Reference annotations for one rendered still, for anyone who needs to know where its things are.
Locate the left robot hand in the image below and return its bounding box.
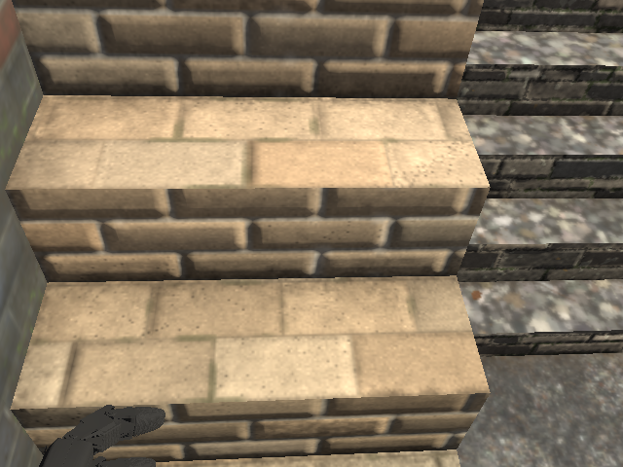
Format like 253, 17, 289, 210
39, 405, 165, 467

